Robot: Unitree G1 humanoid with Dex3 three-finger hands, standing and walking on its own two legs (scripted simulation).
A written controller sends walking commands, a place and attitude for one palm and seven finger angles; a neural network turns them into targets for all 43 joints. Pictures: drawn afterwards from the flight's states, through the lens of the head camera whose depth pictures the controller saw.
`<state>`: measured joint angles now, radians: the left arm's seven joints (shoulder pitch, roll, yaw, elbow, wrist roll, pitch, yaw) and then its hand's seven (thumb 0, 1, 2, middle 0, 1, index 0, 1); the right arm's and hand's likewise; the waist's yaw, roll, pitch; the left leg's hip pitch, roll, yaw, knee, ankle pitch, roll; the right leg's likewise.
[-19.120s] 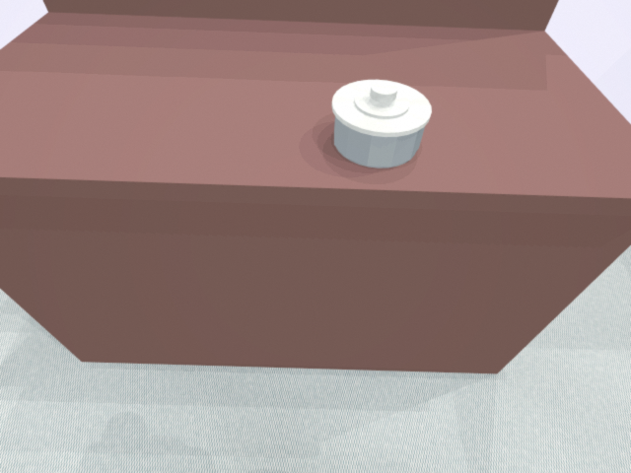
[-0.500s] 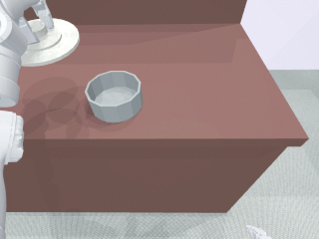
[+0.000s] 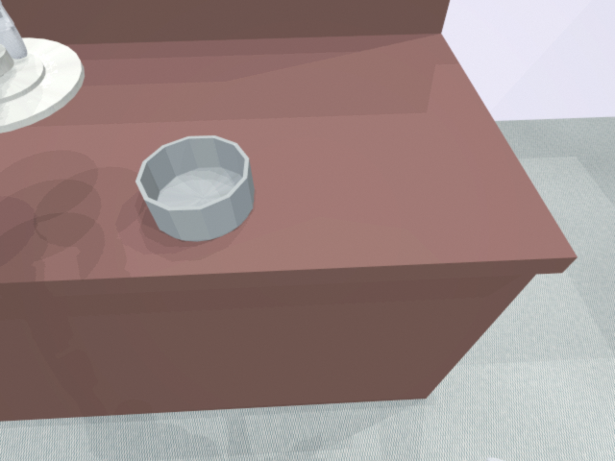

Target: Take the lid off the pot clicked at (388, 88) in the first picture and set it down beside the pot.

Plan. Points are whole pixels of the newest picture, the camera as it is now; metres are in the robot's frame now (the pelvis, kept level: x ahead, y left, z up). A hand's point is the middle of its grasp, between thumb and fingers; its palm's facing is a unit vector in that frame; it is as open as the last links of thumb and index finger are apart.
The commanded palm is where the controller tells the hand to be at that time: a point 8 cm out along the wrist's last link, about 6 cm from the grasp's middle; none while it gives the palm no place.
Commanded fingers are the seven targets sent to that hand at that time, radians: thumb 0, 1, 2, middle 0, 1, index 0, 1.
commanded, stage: move the lid sideways beside the pot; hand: left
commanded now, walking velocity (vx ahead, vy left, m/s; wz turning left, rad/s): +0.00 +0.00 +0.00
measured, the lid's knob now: out of the picture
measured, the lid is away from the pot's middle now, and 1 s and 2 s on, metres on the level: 0.18 0.23 0.24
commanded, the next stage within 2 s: lower the lid onto the table in 0.52 s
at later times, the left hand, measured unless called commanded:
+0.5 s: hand out of the picture +0.42 +0.37 +0.30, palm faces -0.15 -0.18 -0.97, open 7.5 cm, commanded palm +0.42 +0.37 +0.38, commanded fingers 0.00 0.67 0.97 -1.05 -1.12 -0.82 -1.05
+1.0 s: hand out of the picture +0.44 +0.38 +0.27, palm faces -0.19 -0.26 -0.95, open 7.5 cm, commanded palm +0.44 +0.38 +0.35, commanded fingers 0.00 0.67 0.97 -1.05 -1.12 -0.82 -1.05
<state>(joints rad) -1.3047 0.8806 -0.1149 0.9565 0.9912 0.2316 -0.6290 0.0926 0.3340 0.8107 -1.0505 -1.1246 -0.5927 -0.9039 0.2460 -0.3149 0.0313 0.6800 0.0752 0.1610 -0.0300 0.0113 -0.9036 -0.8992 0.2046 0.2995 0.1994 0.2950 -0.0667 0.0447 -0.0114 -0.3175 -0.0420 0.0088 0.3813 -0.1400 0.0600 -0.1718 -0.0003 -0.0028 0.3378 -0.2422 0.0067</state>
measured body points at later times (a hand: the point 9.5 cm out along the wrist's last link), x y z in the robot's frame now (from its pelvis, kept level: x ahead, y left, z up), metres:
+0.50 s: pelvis +0.00 +0.00 +0.00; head +0.05 -0.01 +0.45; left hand +0.43 +0.37 +0.35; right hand +0.10 -0.27 -0.13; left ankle +0.03 +0.08 -0.74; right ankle -0.05 -0.13 -0.74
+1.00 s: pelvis +0.01 +0.00 +0.00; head +0.06 +0.00 +0.45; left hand +0.45 +0.39 +0.32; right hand +0.05 -0.28 -0.12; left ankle +0.03 +0.08 -0.74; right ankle -0.05 -0.13 -0.74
